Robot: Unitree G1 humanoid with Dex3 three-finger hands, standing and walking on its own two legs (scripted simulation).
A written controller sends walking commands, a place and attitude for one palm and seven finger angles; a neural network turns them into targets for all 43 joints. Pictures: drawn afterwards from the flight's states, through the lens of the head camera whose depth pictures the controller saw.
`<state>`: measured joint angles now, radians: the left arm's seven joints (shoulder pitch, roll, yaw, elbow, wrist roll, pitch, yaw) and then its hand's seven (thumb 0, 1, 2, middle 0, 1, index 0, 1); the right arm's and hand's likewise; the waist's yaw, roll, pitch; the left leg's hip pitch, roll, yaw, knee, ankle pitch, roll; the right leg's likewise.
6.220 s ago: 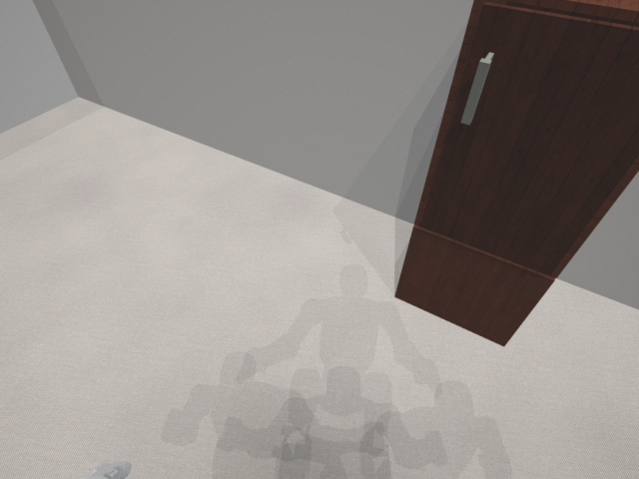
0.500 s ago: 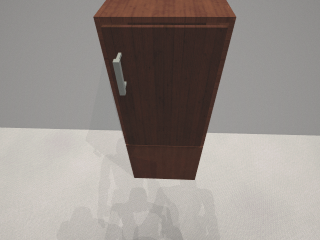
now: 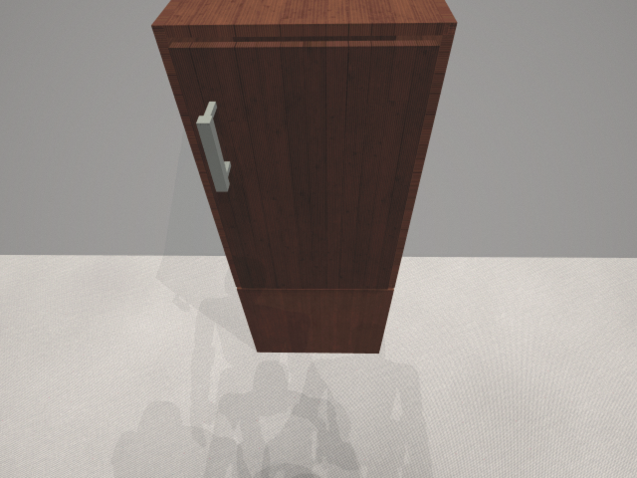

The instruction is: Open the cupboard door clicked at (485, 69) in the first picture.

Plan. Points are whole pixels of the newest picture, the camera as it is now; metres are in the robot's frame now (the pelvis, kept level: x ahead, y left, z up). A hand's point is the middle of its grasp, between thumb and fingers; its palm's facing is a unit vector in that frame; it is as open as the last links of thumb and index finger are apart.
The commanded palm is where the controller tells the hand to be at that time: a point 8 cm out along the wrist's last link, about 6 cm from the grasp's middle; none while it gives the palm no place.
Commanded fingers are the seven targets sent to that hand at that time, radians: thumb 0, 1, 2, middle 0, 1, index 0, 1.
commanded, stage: come to a stop and stand still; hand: left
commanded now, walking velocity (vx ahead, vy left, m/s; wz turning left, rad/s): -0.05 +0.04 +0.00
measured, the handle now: (217, 148) +0.56 +0.20 +0.11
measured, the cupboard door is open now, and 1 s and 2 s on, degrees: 0 0 0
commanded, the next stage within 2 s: look again from close up in 0.96 s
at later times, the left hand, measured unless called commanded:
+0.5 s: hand out of the picture +0.02 +0.19 -0.18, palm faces +0.05 -0.97 -0.24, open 7.3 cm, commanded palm none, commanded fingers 0.00 0.90 0.90 -0.20 -0.30 -0.20 -0.30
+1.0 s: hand out of the picture -0.04 +0.24 -0.16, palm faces +0.01 -0.97 -0.25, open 7.4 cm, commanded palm none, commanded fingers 0.00 0.90 0.90 -0.20 -0.30 -0.20 -0.30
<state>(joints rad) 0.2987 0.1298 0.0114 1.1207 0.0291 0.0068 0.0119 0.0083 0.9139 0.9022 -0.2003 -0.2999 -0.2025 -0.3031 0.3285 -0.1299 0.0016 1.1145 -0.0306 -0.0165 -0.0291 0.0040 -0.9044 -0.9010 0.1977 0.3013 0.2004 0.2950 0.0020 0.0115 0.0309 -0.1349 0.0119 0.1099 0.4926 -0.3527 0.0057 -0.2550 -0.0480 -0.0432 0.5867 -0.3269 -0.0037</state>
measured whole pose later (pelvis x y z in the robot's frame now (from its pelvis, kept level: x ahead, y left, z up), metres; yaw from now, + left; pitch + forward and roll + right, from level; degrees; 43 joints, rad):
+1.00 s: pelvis -0.04 +0.04 +0.00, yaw +0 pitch -1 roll +1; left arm 0.31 0.19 0.00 1.03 0.03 0.02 0.01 0.01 0.91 0.90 -0.20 -0.30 -0.20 -0.30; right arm 0.30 -0.20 -0.01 1.02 -0.03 0.01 0.00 0.00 -0.91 -0.90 0.20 0.30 0.20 0.30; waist 0.01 0.03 0.02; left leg -0.23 -0.05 0.09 0.47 -0.23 0.07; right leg -0.28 -0.05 0.05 0.51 -0.22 0.02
